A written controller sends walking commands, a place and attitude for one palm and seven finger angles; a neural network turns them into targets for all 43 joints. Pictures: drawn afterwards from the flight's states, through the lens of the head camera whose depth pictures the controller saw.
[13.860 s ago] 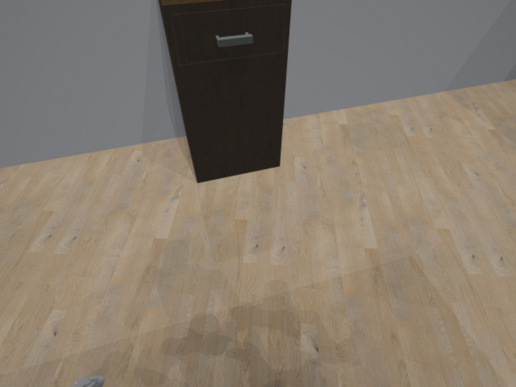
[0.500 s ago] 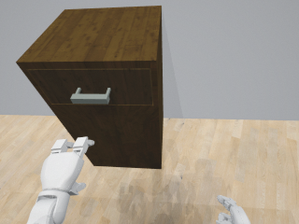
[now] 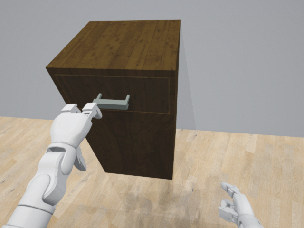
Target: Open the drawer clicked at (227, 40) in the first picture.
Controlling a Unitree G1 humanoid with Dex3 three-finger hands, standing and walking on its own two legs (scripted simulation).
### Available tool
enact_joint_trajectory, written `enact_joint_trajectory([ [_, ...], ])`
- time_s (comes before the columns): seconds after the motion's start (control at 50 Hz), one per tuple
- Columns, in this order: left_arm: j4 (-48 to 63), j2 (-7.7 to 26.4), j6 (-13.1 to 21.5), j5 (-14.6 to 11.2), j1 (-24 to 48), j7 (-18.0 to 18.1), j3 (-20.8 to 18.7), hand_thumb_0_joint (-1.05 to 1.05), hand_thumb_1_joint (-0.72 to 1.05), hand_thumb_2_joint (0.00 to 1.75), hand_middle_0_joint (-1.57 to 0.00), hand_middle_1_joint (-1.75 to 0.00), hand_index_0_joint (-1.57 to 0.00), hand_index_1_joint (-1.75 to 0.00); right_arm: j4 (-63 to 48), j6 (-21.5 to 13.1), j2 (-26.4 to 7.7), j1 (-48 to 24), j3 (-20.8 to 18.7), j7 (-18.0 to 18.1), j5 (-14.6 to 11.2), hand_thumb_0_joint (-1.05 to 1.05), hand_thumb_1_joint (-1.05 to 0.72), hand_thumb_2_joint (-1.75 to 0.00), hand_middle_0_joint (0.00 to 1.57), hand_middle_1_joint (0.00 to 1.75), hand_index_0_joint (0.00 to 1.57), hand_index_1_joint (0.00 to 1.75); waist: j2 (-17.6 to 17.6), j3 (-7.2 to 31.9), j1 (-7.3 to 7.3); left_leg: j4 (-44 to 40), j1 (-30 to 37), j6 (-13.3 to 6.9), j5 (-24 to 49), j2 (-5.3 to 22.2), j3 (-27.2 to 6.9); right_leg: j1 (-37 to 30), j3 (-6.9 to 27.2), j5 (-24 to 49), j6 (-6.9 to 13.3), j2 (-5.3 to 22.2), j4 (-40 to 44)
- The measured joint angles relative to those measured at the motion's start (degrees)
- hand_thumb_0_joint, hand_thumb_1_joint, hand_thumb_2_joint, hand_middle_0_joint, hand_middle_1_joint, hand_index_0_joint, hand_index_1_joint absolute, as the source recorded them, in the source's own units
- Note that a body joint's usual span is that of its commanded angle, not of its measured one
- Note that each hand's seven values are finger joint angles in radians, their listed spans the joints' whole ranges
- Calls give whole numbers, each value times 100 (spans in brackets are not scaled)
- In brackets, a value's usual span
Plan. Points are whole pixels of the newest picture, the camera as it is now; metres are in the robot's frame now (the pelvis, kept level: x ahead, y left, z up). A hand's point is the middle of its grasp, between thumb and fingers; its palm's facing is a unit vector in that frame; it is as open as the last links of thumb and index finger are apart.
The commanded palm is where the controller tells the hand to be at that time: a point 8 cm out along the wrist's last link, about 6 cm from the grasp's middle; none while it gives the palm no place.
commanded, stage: raise the hand with hooked fingers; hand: left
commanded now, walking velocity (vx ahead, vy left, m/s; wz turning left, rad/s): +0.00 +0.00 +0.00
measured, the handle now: (112, 100) +0.55 +0.25 -0.01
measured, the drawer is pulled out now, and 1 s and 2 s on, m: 0.00 0.00 0.00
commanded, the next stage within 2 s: move the hooked fingers above the handle in 0.48 s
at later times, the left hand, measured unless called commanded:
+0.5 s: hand (78, 131) +0.31 +0.24 +0.10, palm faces +0.07 -0.06 -1.00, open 13.9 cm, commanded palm +0.28 +0.25 +0.16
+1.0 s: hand (90, 122) +0.35 +0.23 +0.09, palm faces +0.02 -0.03 -1.00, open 13.9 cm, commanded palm +0.34 +0.25 +0.15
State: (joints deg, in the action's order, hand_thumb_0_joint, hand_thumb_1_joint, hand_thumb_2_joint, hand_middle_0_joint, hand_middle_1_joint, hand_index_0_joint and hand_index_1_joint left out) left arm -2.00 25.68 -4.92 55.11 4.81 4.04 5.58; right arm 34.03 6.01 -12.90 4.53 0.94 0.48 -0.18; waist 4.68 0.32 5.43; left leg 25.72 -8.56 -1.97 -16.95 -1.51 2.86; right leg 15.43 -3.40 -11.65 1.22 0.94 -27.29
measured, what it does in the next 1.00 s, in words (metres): stands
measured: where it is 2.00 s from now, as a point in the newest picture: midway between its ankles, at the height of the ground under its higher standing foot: outside the picture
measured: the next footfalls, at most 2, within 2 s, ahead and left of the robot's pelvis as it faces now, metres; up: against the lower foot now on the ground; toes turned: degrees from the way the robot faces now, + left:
none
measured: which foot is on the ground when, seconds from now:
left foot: down 0.00-1.00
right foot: down 0.00-1.00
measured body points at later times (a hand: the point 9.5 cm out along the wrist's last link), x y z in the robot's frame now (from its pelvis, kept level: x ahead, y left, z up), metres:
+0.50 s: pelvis +0.00 +0.01 +0.00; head +0.02 -0.03 +0.45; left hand +0.30 +0.25 +0.16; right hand +0.17 -0.22 -0.12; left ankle -0.03 +0.10 -0.74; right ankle +0.03 -0.11 -0.74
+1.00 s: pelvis +0.00 -0.01 +0.00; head +0.03 -0.04 +0.45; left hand +0.35 +0.23 +0.15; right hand +0.18 -0.24 -0.12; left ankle -0.03 +0.10 -0.74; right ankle +0.03 -0.11 -0.74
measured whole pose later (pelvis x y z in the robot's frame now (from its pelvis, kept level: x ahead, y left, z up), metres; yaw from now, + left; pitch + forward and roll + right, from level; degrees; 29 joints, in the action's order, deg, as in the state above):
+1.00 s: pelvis +0.00 -0.01 +0.00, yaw +1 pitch +4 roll +0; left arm -17.8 28.1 5.1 54.7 19.3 2.7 4.3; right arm 36.2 6.1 -14.9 9.4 -1.2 1.1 -0.8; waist 4.1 1.1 4.2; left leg 25.5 -13.4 -1.6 -15.9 -1.5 1.8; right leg 19.7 -4.4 -10.7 1.6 1.0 -26.5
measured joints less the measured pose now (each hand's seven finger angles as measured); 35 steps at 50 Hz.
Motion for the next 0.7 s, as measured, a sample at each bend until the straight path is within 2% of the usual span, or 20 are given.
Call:
enact_joint_trajectory([
  [0.14, -181, 247, 246, -153, 473, -383, -109, -1, -49, 30, -31, -120, -31, -119, 87, 26, -11, 164, 50, 0, -22, 1, -90, -90, 21, 30, 21, 30, 35, -49, -8, -152, 77, -29, 96, -33, -56, -131, -51, 112, -32, 29, 220],
  [0.24, -196, 279, 385, -268, 438, -562, -265, -1, -49, 30, -31, -120, -31, -120, 102, 74, -103, 355, -19, -58, -34, 1, -90, -90, 21, 30, 21, 30, 55, -49, -50, -224, 29, -54, 140, -54, -24, -74, -17, 167, -58, 43, 289],
  [0.32, -83, 266, 613, -267, 258, -541, -293, -1, -49, 30, -31, -120, -31, -120, 129, 74, -188, 492, -103, -85, -16, 1, -90, -90, 21, 30, 20, 30, 43, -88, -63, -228, -28, -65, 148, -65, -7, -10, 2, 179, -69, 53, 287],
  [0.4, 24, 266, 814, -241, 137, -325, -301, -1, -49, 30, -31, -121, -31, -120, 207, 57, -233, 573, -181, -80, -6, 1, -90, -90, 20, 30, 20, 30, 20, -99, -46, -223, -74, -65, 149, -71, -10, 38, 1, 175, -70, 58, 276],
  [0.52, -77, 264, 680, -212, 230, -91, -329, -1, -49, 30, -32, -121, -32, -120, 285, 50, -235, 521, -217, -86, -38, 1, -90, -90, 20, 30, 20, 30, 19, -82, -30, -242, -99, -48, 166, -69, -25, 67, -13, 174, -56, 58, 276],
  [0.62, -134, 238, 507, -248, 282, -178, -296, -1, -49, 30, -31, -121, -31, -120, 239, 62, -211, 400, -186, -81, -53, 1, -90, -90, 20, 30, 20, 30, 67, -28, -42, -273, -74, -38, 178, -57, -36, 45, -24, 177, -44, 45, 298],
  [0.7, -402, 255, 549, -233, 434, -286, -240, -1, -49, 30, -31, -121, -31, -120, 192, 67, -178, 286, -126, -30, -66, 1, -90, -90, 20, 30, 20, 30, 57, -14, -46, -251, -95, -22, 174, -38, -49, 60, -38, 171, -25, 28, 282],
])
